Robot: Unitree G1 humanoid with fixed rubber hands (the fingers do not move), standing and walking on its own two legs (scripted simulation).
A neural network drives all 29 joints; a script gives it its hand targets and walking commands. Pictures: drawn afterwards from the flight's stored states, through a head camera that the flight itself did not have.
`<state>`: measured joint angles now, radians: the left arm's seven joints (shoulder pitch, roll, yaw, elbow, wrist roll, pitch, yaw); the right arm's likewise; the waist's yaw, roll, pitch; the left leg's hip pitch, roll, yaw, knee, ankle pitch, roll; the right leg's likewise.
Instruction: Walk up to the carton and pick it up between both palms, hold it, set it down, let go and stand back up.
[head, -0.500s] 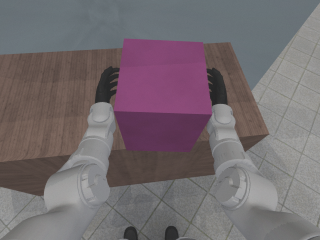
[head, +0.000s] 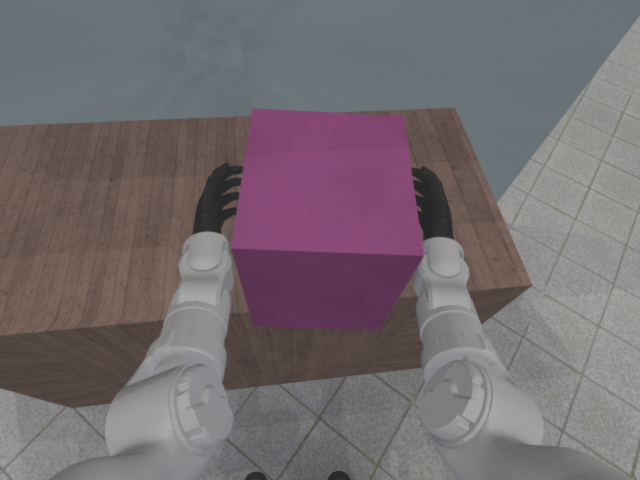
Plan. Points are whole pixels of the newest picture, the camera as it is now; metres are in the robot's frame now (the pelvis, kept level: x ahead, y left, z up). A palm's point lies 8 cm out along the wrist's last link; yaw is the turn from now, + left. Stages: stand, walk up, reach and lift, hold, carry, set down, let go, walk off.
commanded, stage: reach and lift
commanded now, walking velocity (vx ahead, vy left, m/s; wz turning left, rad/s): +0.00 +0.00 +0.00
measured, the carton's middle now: (321, 230) +0.43 -0.01 -0.02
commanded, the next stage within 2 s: none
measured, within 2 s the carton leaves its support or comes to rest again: leaves its support in 1.06 s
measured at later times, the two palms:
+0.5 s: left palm (211, 226) +0.41 +0.13 +0.03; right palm (434, 231) +0.40 -0.16 +0.03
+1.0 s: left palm (210, 228) +0.41 +0.13 +0.03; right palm (434, 231) +0.40 -0.16 +0.04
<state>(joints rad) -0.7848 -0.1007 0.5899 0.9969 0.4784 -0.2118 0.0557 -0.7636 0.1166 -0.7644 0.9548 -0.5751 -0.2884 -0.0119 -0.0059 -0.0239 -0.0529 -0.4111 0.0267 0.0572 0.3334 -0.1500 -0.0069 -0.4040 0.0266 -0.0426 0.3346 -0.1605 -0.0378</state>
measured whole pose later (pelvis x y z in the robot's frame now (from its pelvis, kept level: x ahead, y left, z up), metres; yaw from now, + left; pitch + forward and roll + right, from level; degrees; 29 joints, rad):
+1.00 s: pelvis +0.00 +0.00 +0.00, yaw +0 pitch +14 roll +0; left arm -0.77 -0.09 0.56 1.01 0.45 -0.24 0.07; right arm -0.75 0.09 -0.73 1.01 -0.53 -0.35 -0.03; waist -0.02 -0.03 -0.07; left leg -0.41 0.03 0.07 0.31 -0.14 -0.01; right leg -0.40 0.02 -0.07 0.30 -0.14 -0.04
